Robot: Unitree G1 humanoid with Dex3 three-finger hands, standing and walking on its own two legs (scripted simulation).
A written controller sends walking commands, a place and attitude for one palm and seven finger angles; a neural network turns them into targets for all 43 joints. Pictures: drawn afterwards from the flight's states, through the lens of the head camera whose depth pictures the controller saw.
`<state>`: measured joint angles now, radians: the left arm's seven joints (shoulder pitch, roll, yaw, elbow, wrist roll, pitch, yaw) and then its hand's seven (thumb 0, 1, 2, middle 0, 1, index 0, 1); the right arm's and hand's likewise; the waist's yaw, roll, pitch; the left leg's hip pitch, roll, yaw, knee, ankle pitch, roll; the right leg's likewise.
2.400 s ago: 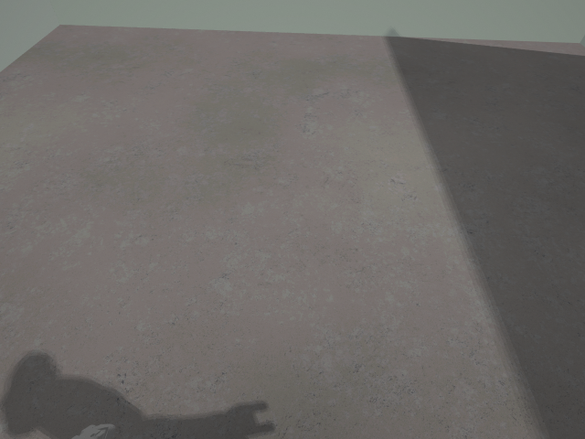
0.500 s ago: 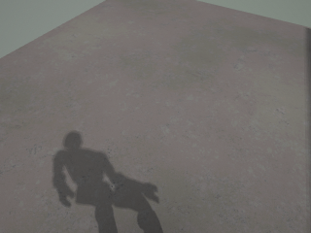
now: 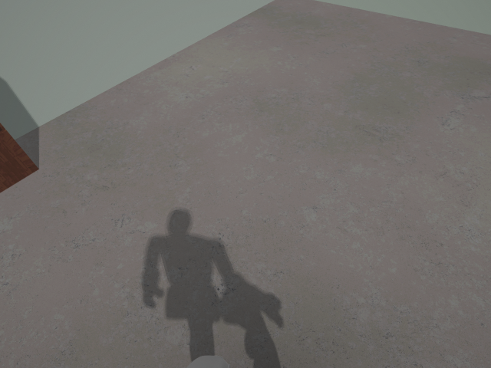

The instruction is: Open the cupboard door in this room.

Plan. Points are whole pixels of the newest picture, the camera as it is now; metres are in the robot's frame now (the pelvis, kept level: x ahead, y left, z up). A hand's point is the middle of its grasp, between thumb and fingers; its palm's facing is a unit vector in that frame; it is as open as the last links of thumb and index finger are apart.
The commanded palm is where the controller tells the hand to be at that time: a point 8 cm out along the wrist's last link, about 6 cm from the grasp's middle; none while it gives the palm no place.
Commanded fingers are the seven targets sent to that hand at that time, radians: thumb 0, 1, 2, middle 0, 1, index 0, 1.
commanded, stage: turn or walk to find it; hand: left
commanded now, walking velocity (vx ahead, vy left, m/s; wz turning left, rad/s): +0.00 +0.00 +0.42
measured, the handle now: out of the picture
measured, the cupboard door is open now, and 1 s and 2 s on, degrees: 0 0 0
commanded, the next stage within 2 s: stand and wait in 1.02 s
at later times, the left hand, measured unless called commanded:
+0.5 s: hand out of the picture -0.03 +0.26 -0.17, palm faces +0.25 -0.94 -0.23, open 7.4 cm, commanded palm none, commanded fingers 0.00 0.90 0.90 -0.20 -0.30 -0.20 -0.30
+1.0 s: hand out of the picture -0.07 +0.20 -0.15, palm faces +0.43 -0.87 -0.24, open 7.4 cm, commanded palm none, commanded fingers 0.00 0.90 0.90 -0.20 -0.30 -0.20 -0.30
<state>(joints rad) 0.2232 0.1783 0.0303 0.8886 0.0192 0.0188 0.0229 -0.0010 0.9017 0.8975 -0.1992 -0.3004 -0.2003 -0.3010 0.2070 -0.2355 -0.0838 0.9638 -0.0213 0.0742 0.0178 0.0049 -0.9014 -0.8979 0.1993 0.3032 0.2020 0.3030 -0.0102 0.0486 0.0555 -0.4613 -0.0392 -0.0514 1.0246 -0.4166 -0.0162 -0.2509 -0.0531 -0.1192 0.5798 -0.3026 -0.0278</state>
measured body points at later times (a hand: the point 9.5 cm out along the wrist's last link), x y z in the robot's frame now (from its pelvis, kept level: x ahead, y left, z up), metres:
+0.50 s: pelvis -0.03 +0.04 +0.01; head -0.01 +0.07 +0.46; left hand -0.04 +0.31 -0.15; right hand +0.09 -0.18 -0.12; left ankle -0.04 +0.13 -0.73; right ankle -0.02 -0.11 -0.66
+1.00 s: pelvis -0.06 +0.00 +0.01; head -0.04 -0.01 +0.46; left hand -0.09 +0.24 -0.13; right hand +0.08 -0.23 -0.15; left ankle -0.12 +0.13 -0.67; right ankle -0.01 -0.10 -0.73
